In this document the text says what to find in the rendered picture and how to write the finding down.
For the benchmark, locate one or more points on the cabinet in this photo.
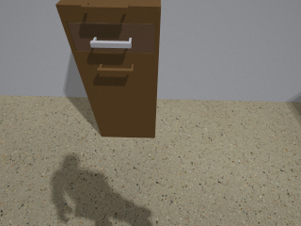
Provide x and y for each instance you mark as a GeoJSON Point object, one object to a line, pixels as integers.
{"type": "Point", "coordinates": [124, 105]}

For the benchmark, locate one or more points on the handle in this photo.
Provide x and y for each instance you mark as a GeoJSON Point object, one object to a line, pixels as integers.
{"type": "Point", "coordinates": [111, 43]}
{"type": "Point", "coordinates": [129, 71]}
{"type": "Point", "coordinates": [105, 9]}

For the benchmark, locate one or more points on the drawer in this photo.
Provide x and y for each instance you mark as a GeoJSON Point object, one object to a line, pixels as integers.
{"type": "Point", "coordinates": [142, 35]}

